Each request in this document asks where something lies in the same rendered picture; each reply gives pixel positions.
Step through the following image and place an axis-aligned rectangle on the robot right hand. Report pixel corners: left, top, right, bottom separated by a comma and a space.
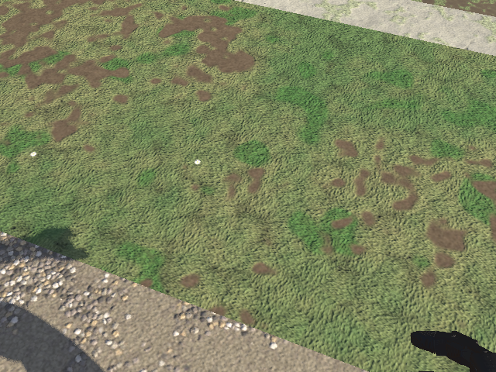
410, 331, 496, 372

